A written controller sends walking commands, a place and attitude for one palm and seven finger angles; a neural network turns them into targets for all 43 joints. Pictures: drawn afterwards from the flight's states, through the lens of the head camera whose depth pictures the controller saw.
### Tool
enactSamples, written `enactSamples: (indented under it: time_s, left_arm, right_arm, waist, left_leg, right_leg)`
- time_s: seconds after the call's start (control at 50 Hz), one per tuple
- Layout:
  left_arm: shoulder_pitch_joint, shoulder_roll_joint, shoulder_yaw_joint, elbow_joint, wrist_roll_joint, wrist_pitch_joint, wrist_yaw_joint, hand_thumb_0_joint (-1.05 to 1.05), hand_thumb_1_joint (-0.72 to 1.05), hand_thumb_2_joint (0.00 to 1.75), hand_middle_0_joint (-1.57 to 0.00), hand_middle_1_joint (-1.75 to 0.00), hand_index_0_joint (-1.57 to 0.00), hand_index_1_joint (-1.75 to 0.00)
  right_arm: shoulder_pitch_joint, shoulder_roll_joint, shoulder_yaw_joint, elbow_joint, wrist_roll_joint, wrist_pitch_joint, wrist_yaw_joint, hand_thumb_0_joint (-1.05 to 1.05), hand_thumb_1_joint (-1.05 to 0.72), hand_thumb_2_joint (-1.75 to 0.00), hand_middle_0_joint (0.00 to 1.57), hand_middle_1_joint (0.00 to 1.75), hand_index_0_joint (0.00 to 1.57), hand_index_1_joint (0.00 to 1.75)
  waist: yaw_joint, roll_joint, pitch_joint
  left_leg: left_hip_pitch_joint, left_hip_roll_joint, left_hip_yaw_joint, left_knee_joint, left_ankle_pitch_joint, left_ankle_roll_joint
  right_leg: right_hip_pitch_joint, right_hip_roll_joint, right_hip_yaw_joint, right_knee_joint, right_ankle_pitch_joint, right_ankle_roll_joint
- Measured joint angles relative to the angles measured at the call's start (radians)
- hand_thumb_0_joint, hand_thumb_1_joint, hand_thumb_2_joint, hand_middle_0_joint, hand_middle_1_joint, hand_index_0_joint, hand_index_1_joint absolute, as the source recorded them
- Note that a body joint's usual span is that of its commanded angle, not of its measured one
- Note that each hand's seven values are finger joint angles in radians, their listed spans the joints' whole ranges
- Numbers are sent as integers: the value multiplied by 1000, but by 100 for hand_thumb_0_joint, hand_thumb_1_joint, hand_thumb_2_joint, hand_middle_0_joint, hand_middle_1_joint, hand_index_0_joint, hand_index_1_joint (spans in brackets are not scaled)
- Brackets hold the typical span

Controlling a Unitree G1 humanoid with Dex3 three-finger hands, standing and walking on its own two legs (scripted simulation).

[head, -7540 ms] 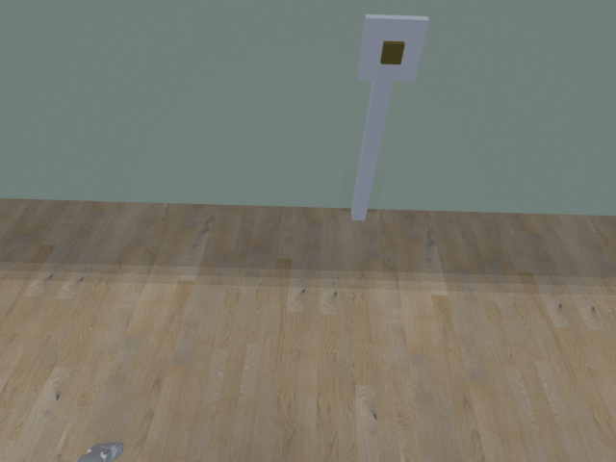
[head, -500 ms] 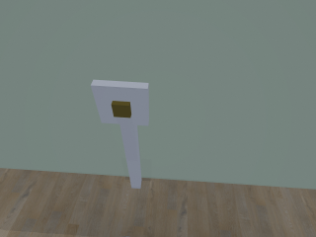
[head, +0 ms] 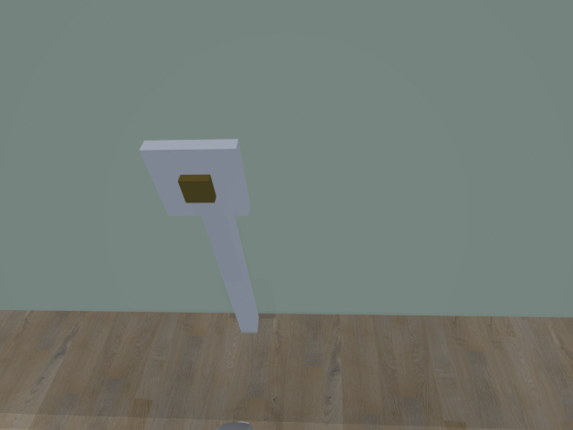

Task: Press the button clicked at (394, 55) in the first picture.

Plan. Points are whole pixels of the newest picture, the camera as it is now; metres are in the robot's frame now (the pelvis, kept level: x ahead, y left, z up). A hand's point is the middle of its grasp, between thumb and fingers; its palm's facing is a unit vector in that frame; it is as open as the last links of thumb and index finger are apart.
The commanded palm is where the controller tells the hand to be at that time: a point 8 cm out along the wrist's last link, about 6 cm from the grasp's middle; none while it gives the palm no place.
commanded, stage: come to a stop and stand still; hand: left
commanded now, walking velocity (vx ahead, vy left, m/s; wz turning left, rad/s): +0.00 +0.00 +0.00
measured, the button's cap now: (198, 187) +0.54 +0.22 +0.01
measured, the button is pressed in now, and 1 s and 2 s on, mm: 0 0 0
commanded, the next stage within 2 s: look again from close up in 0.62 s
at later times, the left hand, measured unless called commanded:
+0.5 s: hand out of the picture -0.06 +0.15 -0.16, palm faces +0.07 -0.98 -0.17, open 7.3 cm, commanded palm none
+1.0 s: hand out of the picture -0.02 +0.19 -0.17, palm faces +0.05 -0.98 -0.21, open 7.3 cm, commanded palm none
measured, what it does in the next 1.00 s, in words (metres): steps on the spot: left foot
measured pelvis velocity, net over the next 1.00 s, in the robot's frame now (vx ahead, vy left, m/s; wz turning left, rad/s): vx -0.03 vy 0.02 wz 0.01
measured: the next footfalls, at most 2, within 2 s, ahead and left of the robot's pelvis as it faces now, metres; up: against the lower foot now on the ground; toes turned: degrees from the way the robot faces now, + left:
left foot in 0.16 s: +0.00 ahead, +0.12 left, +0.00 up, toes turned +3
left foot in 1.80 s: +0.08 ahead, +0.11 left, +0.00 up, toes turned +3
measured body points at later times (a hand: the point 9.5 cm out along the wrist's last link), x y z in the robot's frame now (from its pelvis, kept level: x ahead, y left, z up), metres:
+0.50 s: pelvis -0.04 -0.02 +0.01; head -0.04 -0.02 +0.46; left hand -0.06 +0.20 -0.15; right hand -0.06 -0.22 -0.16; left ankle -0.04 +0.12 -0.73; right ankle +0.00 -0.10 -0.73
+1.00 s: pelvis -0.03 +0.02 +0.00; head -0.04 +0.01 +0.45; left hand -0.02 +0.25 -0.15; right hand -0.05 -0.19 -0.16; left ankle -0.04 +0.12 -0.73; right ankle +0.00 -0.10 -0.73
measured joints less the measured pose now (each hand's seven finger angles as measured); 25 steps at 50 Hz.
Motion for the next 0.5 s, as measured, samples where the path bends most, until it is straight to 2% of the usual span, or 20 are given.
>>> enactSamples:
  time_s: [0.04,0.08,0.16,0.26,0.5]
  left_arm:
    - [1,-10,-6,10,-1,-3,-1,0,91,90,-20,-30,-20,-30]
    - [-4,-17,-10,18,-2,-11,1,0,91,90,-20,-30,-20,-30]
    - [-17,-11,-12,44,-16,-25,5,1,93,90,-20,-30,-20,-30]
    - [-40,9,-14,90,-28,-24,5,1,94,90,-20,-30,-20,-30]
    - [34,-34,-24,138,-22,-20,1,0,91,90,-20,-30,-20,-30]
  right_arm:
    - [23,0,4,11,1,-10,0,0,-91,-89,19,29,20,30]
    - [45,5,10,25,3,-20,-4,0,-91,-89,19,29,20,30]
    - [85,18,32,63,5,-44,-16,0,-91,-89,19,29,20,30]
    - [104,68,61,125,4,-64,-24,0,-91,-89,19,29,20,30]
    - [141,97,67,124,0,-63,-20,0,-91,-89,19,29,20,30]
  waist:
    - [-7,-5,-8]
    - [-10,-12,-11]
    - [-16,-7,-14]
    - [1,-60,8]
    - [-2,-44,-10]
  left_leg:
    - [29,-7,9,25,-4,0]
    - [87,-10,22,-33,-17,-5]
    - [242,1,19,-311,68,-10]
    - [287,-14,26,-389,116,-11]
    - [292,-13,40,-436,163,-10]
  right_leg:
    - [5,6,-2,-38,27,-6]
    - [4,13,-7,-63,47,-12]
    - [-15,42,-35,-67,59,-17]
    - [25,32,-31,-131,107,-18]
    - [26,37,-17,-182,156,-18]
